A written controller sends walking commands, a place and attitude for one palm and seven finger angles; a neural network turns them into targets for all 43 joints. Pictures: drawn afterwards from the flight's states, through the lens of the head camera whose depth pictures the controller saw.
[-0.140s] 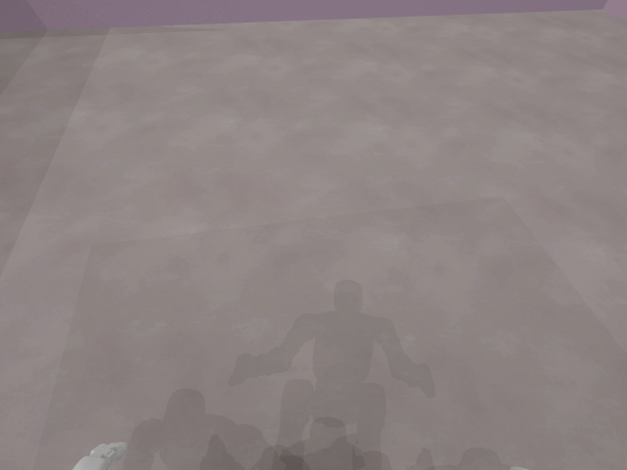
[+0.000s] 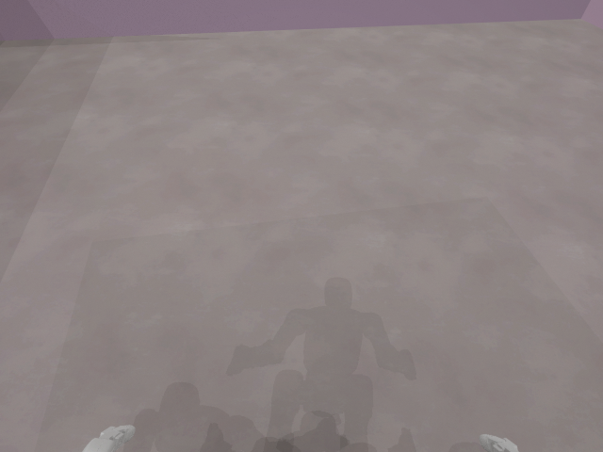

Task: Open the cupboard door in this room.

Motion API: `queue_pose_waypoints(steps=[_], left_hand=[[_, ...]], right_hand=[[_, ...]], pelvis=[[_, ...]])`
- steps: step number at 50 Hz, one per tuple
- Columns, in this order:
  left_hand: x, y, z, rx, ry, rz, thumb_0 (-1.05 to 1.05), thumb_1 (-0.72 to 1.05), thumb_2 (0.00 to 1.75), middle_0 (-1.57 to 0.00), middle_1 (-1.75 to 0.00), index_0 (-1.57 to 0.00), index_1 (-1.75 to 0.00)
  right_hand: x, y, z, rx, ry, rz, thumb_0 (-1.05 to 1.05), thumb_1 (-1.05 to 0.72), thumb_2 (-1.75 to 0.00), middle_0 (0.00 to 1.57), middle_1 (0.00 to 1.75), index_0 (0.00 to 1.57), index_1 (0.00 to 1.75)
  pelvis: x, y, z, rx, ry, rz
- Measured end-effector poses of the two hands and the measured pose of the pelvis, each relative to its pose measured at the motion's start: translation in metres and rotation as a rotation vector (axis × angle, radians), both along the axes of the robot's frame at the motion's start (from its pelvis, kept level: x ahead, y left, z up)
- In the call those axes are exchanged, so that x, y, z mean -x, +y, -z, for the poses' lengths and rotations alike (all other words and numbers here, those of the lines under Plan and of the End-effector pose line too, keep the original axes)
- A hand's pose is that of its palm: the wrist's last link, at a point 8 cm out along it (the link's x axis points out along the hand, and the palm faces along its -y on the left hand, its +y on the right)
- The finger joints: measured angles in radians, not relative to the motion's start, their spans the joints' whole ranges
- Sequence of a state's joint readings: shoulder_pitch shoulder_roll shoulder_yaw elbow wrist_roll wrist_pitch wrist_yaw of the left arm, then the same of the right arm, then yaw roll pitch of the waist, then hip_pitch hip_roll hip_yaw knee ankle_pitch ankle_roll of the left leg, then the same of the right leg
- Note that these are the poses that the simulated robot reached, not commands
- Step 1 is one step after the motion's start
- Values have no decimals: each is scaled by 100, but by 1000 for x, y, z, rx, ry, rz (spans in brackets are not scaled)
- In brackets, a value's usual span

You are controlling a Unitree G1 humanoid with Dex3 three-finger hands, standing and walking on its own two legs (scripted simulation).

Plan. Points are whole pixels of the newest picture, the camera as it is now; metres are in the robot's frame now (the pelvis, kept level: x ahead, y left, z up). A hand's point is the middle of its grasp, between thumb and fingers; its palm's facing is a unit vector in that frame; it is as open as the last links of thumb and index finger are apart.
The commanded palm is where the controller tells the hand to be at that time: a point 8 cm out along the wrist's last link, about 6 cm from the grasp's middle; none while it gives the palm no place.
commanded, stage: stand and wait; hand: left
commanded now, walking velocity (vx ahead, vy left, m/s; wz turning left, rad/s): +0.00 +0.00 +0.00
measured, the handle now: out of the picture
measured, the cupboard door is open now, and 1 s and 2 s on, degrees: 0 0 0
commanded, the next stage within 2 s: turn or walk to find it in 0.76 s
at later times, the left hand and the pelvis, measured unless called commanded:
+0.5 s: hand out of the picture +0.05 +0.23 -0.15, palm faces -0.02 -0.94 -0.33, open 7.4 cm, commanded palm none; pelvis -0.02 -0.02 +0.01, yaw +0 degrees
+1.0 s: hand out of the picture +0.03 +0.21 -0.16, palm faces +0.02 -0.95 -0.31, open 7.4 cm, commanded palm none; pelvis -0.04 -0.02 +0.00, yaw +2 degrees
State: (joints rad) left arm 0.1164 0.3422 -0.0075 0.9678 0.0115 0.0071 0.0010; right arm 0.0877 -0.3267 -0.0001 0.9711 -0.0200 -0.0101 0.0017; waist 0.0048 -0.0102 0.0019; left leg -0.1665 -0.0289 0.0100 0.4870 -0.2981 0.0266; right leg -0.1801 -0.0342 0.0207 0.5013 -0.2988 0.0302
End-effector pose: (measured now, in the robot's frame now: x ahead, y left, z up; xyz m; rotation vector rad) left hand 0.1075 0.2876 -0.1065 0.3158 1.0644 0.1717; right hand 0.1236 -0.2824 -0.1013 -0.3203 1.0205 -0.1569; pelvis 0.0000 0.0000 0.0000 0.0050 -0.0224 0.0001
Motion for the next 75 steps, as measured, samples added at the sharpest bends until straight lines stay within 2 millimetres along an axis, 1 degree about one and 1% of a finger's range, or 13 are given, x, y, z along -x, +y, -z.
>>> queue_pose_waypoints(steps=[3,7,19,25,31,42,47,51,58,63,68,72,75], left_hand=[[6,-6,1,9,10,-4,1,90,90,-20,-30,-20,-30],[19,-10,3,15,36,-14,1,90,90,-20,-30,-20,-30],[59,-14,7,5,127,-42,1,90,90,-20,-30,-20,-30],[67,-16,6,-2,139,-43,1,90,90,-20,-30,-20,-30],[68,-18,4,-4,126,-37,1,90,90,-20,-30,-20,-30],[67,-22,3,1,107,-29,1,90,90,-20,-30,-20,-30],[74,-25,8,8,113,-60,1,90,90,-20,-30,-20,-30],[88,-32,19,40,135,-90,1,90,90,-20,-30,-20,-29],[116,-36,46,114,186,-138,1,90,90,-20,-30,-20,-30],[125,-37,40,126,182,-182,1,90,90,-20,-30,-20,-29],[129,-41,26,117,130,-230,1,90,90,-20,-30,-20,-29],[134,-50,18,93,83,-264,1,90,90,-20,-30,-20,-29],[145,-60,15,63,46,-293,1,90,90,-20,-30,-20,-29]], right_hand=[[0,-1,0,-5,1,-3,0,-91,-90,20,30,21,30],[8,-6,1,-5,21,3,0,-91,-90,21,30,21,30],[56,-29,7,14,134,52,0,-91,-90,20,30,21,30],[77,-36,9,16,171,69,1,-91,-90,20,30,20,30],[89,-38,11,10,185,78,1,-91,-90,20,30,20,30],[100,-37,12,1,189,79,0,-91,-90,20,30,20,30],[104,-31,18,-4,220,65,0,-91,-90,20,30,20,30],[109,-15,26,-26,258,51,0,-91,-90,20,30,20,30],[119,27,33,-62,285,40,0,-91,-90,20,30,20,30],[126,45,30,-86,301,19,0,-91,-90,20,30,20,30],[126,41,30,-92,310,-12,0,-91,-90,21,30,21,30],[120,25,37,-96,297,-41,0,-91,-90,21,30,21,30],[113,7,47,-105,280,-64,0,-91,-90,21,30,21,30]], pelvis=[[2,-3,-1,-1,-4,0],[5,-7,-3,-2,-7,-1],[18,-18,-5,-1,-17,0],[24,-21,-6,-1,-21,1],[29,-24,-7,0,-25,3],[37,-25,-7,0,-23,0],[40,-24,-4,3,-7,-25],[42,-20,0,13,6,-49],[45,-4,10,8,6,-82],[52,-5,2,24,21,-125],[60,-12,-3,34,35,-174],[69,-26,-1,25,40,-217],[74,-41,6,6,40,-245]])
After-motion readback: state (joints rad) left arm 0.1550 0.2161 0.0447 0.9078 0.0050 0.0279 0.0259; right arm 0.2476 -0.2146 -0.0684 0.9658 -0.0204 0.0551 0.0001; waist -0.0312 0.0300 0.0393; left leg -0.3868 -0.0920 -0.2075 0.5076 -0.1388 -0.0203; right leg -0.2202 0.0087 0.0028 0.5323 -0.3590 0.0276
